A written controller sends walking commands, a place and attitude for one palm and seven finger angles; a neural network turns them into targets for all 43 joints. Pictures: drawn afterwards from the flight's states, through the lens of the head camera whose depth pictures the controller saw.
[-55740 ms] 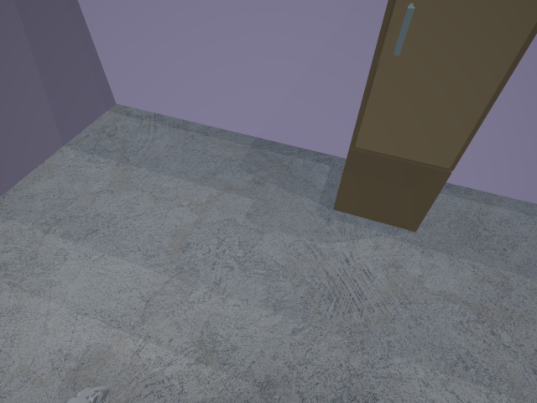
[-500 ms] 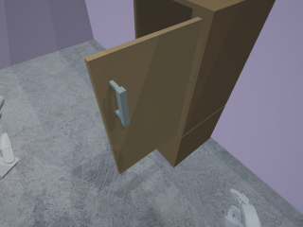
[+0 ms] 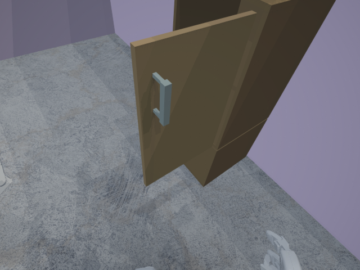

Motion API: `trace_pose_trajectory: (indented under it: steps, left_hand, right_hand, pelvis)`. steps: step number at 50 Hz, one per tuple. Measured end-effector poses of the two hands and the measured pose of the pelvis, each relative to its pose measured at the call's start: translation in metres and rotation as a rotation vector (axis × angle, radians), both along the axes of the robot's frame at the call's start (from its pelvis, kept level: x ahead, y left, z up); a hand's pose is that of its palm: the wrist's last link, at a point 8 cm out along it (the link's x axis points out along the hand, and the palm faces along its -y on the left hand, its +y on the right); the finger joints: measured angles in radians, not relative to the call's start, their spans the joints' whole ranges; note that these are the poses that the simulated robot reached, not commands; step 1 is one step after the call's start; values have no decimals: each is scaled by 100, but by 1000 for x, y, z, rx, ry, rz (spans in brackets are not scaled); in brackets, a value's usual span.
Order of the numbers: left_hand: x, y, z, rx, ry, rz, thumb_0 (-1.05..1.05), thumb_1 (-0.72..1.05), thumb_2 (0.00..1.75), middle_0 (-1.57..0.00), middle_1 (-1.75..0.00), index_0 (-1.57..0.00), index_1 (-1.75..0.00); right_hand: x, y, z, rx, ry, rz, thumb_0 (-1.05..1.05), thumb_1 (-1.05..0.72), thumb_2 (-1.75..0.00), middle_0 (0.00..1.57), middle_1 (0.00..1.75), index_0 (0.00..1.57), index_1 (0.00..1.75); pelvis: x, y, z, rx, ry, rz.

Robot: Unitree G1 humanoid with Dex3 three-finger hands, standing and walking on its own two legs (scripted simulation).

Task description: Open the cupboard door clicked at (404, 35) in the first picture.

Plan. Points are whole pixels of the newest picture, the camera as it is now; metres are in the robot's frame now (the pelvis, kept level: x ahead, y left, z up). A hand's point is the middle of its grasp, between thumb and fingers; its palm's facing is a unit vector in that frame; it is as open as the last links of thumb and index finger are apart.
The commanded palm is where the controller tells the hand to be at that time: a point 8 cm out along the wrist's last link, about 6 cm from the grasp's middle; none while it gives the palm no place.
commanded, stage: step back with the hand held close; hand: left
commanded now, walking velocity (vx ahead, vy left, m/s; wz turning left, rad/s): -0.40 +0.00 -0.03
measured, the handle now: (160, 100) +0.46 +0.10 +0.12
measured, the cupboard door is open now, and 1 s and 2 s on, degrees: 90 90 90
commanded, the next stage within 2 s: stop stepping back and stand still in 0.20 s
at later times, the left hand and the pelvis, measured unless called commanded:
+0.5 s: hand out of the picture +0.07 +0.21 +0.19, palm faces +0.39 -0.74 -0.54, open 7.4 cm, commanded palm +0.05 +0.23 +0.18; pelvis -0.12 -0.05 +0.01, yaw -6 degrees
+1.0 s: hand out of the picture +0.02 +0.24 +0.17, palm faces +0.46 -0.76 -0.46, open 7.4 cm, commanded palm -0.03 +0.26 +0.18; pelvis -0.18 -0.03 +0.01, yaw -3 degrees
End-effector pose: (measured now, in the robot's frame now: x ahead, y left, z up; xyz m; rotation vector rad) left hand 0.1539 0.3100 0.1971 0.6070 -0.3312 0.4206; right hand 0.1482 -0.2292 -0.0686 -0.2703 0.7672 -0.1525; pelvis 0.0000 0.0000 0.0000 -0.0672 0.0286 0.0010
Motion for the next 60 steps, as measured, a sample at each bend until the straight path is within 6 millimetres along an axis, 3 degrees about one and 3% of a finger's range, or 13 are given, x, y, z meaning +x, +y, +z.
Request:
trace_pose_trajectory:
  steps: [5,10,18,23,27,31,34,38,44,49,54,57,60]
  left_hand:
    - [0,-10,-5,-94,9,-37,1,89,90,-21,-30,-21,-30]
    - [-7,-42,-13,-122,66,-153,1,89,90,-21,-30,-21,-30]
    - [-82,-86,12,75,74,-268,1,88,90,-22,-30,-21,-30]
    - [-118,-75,25,101,77,-131,1,88,90,-22,-30,-22,-30]
    - [-118,-56,2,-33,82,13,0,88,90,-21,-30,-21,-30]
    - [-112,-57,-29,-155,120,26,1,89,90,-21,-30,-21,-30]
    - [-118,-72,-34,-155,144,-51,1,89,90,-21,-30,-21,-30]
    - [-141,-86,-12,-25,124,-142,2,88,90,-21,-30,-21,-30]
    - [-173,-66,17,60,42,-90,1,88,90,-22,-30,-22,-30]
    - [-180,-38,-3,-45,68,22,1,88,90,-21,-30,-21,-30]
    - [-173,-32,-35,-159,92,-3,1,89,90,-21,-30,-21,-30]
    - [-168,-33,-34,-143,87,-48,1,89,90,-21,-30,-21,-30]
    - [-166,-32,-17,-57,75,-76,1,88,90,-21,-30,-21,-30]
  right_hand:
    - [-13,8,12,22,-24,18,2,-90,-90,20,30,21,30]
    - [-32,0,17,38,-68,25,2,-90,-90,21,30,21,30]
    - [-86,-39,-3,55,-67,21,1,-90,-90,21,30,21,30]
    - [-135,-62,-5,61,19,-58,2,-90,-90,20,30,21,30]
    - [-160,-77,-13,32,31,-96,2,-90,-90,20,30,21,30]
    - [-175,-84,-22,4,36,-126,2,-90,-90,20,29,20,30]
    - [-183,-79,-13,17,-4,-137,2,-90,-90,20,29,20,30]
    - [-191,-66,-6,50,-73,-109,2,-90,-90,20,29,20,30]
    - [-205,-55,-12,73,-10,-71,2,-90,-90,20,29,20,30]
    - [-213,-47,-11,56,16,-63,2,-90,-90,20,30,21,30]
    - [-207,-38,-14,-14,10,-44,2,-90,-90,20,30,21,30]
    - [-200,-26,-8,-13,-16,-43,2,-90,-90,20,29,20,30]
    - [-193,-12,-2,16,-59,-20,2,-90,-90,20,29,20,30]
  pelvis:
    - [-22,-4,11,-17,43,-44]
    - [-57,-17,11,-9,70,-57]
    - [-119,-44,-6,46,37,-75]
    - [-122,-53,5,118,28,-111]
    - [-128,-50,5,125,17,-89]
    - [-139,-43,-3,110,2,-52]
    - [-153,-42,-3,116,-26,-59]
    - [-167,-48,-4,112,-28,-62]
    - [-183,-46,3,80,-26,-62]
    - [-185,-34,8,84,-33,-55]
    - [-184,-16,-4,55,-53,-24]
    - [-186,-11,-4,80,-62,-38]
    - [-190,-11,-2,87,-58,-36]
